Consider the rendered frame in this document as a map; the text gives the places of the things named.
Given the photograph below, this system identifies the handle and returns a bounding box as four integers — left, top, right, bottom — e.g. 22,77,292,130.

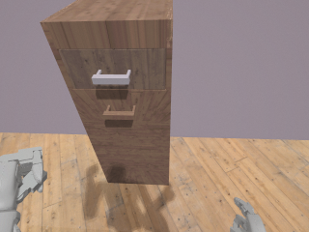
92,70,131,85
102,111,135,120

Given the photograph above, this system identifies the cabinet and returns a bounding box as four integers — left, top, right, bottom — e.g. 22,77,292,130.
40,0,173,186

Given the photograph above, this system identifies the robot left forearm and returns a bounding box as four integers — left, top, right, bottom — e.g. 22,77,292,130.
0,209,21,232

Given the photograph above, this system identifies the right robot hand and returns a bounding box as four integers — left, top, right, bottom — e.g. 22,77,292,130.
230,197,267,232

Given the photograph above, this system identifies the drawer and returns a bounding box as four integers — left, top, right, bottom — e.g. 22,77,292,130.
58,47,167,90

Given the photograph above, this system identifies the left robot hand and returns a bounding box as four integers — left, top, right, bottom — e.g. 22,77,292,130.
0,146,47,211

